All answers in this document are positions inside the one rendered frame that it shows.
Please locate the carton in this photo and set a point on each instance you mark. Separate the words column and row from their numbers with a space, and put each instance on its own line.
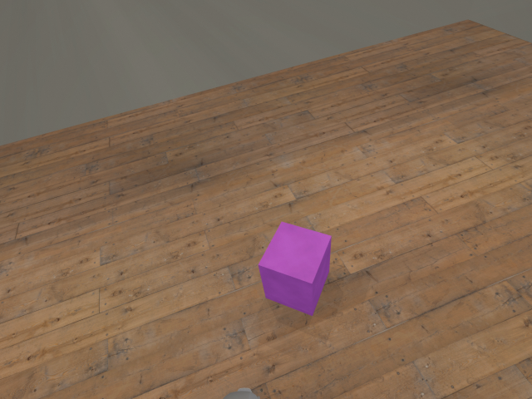
column 295, row 267

